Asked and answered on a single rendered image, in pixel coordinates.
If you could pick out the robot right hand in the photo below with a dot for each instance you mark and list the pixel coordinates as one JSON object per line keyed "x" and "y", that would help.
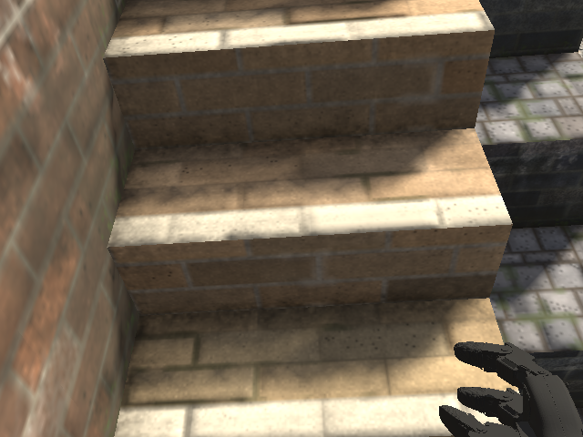
{"x": 546, "y": 408}

